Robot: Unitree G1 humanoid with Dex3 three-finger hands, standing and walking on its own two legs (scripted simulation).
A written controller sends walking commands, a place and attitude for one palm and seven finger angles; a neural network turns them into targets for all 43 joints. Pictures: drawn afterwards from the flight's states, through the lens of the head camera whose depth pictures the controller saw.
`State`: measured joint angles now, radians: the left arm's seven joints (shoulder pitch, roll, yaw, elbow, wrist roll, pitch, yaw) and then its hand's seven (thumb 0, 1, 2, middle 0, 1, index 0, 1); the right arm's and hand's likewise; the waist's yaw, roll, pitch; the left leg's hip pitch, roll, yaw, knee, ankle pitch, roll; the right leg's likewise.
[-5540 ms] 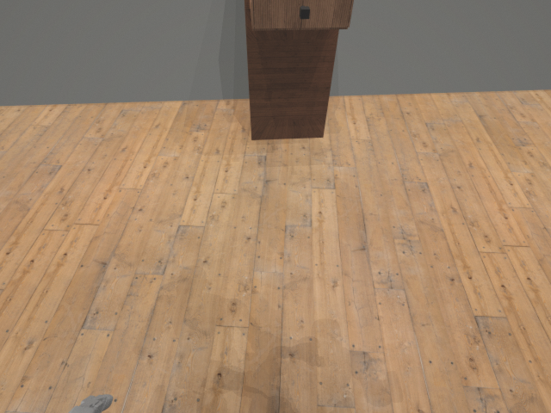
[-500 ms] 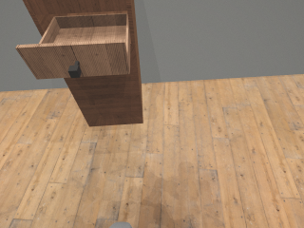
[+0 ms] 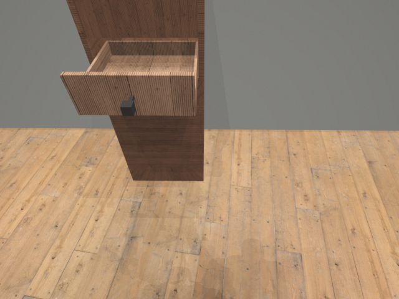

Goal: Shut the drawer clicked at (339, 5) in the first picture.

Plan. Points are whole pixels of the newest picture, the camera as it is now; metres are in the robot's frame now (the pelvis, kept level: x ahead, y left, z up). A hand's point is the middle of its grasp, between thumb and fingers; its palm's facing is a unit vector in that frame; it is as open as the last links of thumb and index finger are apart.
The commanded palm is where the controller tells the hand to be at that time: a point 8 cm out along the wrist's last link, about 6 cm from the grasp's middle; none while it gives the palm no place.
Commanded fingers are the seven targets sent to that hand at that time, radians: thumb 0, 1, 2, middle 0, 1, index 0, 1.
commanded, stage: take the last steps up to it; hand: left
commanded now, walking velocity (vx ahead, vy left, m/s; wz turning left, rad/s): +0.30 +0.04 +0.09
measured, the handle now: (129, 104) +0.62 +0.25 +0.04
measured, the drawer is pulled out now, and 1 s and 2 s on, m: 0.24 0.24 0.24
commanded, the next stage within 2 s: come to a stop and stand still in 0.70 s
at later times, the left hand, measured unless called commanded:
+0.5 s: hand out of the picture +0.07 +0.25 -0.18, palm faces +0.09 -0.99 -0.14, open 7.4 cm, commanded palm none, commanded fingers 0.00 0.90 0.90 -0.20 -0.30 -0.20 -0.30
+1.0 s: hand (134, 216) +0.36 +0.22 -0.16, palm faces -0.03 -0.98 -0.19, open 7.4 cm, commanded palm none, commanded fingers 0.00 0.90 0.90 -0.20 -0.30 -0.20 -0.30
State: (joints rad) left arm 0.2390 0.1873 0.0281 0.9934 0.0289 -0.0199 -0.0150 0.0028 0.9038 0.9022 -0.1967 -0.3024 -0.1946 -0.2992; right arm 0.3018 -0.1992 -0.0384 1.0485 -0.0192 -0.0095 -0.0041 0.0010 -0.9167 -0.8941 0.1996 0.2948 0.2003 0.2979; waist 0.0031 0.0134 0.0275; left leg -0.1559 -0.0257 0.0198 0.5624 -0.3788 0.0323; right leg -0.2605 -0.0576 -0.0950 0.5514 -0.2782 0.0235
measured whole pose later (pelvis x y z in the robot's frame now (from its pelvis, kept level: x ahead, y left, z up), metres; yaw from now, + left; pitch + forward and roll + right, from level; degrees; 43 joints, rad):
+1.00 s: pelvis +0.26 +0.06 +0.00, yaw -1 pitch -1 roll +0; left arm 0.12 0.11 0.02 1.05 0.01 -0.03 0.03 0.00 0.91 0.90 -0.20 -0.30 -0.19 -0.30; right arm 0.38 -0.09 -0.03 1.16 -0.01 -0.01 -0.03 0.01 -0.90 -0.89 0.20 0.29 0.20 0.30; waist -0.06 0.03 0.07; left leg -0.14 0.06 0.15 0.61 -0.46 -0.02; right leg -0.33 -0.06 -0.13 0.56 -0.21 -0.03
